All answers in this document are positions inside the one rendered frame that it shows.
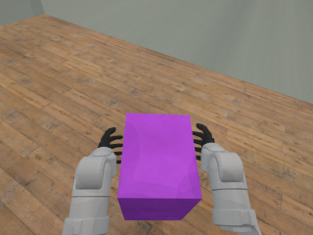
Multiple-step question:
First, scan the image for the right robot forearm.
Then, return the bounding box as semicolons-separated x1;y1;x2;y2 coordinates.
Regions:
201;142;262;235

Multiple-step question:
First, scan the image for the left robot forearm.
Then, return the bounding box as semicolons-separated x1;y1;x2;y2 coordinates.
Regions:
62;147;117;235

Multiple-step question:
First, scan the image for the left robot hand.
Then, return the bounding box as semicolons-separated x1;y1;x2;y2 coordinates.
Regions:
98;127;123;164

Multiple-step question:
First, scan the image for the right robot hand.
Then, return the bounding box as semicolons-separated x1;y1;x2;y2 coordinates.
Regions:
192;123;215;161

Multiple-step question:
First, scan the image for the carton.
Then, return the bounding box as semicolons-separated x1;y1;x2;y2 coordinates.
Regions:
117;113;202;220

